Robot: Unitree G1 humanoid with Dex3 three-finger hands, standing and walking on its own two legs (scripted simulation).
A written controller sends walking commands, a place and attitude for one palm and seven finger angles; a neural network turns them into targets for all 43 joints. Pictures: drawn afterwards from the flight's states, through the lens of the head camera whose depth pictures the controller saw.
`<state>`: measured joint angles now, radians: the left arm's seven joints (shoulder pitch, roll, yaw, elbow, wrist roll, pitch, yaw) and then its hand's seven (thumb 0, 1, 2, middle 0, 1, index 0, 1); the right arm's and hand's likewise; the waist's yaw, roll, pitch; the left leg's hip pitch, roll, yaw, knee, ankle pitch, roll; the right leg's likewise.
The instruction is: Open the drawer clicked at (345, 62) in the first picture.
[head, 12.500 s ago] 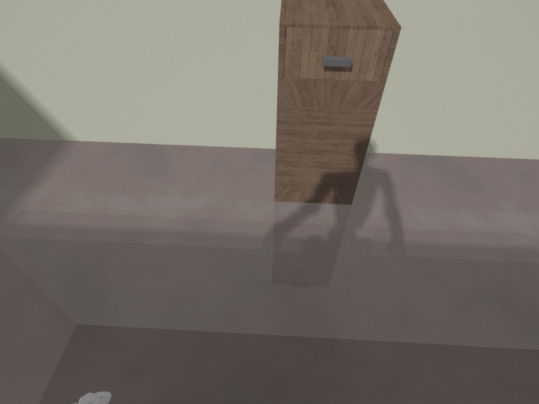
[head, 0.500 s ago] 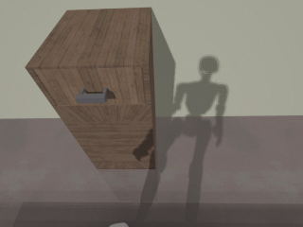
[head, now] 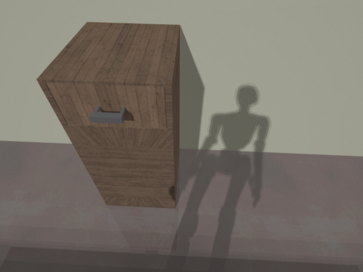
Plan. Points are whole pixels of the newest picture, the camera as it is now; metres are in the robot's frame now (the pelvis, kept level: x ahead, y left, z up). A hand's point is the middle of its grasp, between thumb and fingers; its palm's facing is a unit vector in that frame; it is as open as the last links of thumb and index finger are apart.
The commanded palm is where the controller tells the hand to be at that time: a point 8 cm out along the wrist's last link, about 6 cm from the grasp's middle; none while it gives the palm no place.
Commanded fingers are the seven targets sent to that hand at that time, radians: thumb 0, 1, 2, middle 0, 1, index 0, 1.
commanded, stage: come to a stop and stand still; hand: left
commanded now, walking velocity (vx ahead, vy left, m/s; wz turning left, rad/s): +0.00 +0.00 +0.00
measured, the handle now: (108, 113) +0.57 +0.28 +0.00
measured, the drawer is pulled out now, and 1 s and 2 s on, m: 0.00 0.00 0.00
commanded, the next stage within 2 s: look again from close up in 0.08 s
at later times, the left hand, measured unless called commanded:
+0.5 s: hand out of the picture -0.02 +0.21 -0.18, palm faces +0.03 -0.99 -0.16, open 7.3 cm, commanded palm none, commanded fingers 0.00 0.90 0.90 -0.20 -0.30 -0.20 -0.30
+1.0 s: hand out of the picture -0.05 +0.21 -0.18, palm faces +0.05 -0.99 -0.14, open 7.3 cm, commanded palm none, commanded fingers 0.00 0.90 0.90 -0.20 -0.30 -0.20 -0.30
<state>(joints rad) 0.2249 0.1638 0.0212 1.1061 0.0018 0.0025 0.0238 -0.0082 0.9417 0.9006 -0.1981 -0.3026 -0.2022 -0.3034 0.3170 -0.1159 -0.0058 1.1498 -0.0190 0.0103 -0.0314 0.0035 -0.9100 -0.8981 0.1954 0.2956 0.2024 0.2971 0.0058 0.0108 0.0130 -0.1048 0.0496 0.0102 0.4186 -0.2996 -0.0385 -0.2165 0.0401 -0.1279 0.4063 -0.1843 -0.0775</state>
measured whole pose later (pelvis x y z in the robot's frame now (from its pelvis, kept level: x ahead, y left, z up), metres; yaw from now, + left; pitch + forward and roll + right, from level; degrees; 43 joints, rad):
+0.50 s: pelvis -0.02 +0.05 +0.00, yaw +0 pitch -2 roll +0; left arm 0.33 0.13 0.00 1.12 0.01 -0.01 0.03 0.01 0.92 0.90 -0.20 -0.30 -0.20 -0.30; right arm 0.37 -0.12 0.02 1.06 -0.02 -0.02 -0.03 0.00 -0.91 -0.90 0.19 0.30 0.20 0.30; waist 0.00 0.00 -0.02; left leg -0.15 -0.01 0.04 0.51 -0.33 0.03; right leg -0.26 -0.02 -0.09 0.48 -0.19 -0.02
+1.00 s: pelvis +0.00 +0.06 -0.01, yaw -1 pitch -2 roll +0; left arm 0.43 0.10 0.01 1.11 0.03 -0.01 0.01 0.00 0.91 0.90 -0.19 -0.30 -0.20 -0.30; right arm 0.43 -0.13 0.01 1.10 -0.03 -0.01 -0.02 0.00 -0.91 -0.90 0.20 0.30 0.20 0.30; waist 0.01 0.01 -0.02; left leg -0.13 -0.04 0.07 0.52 -0.36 0.06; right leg -0.28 -0.05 -0.05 0.56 -0.25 -0.02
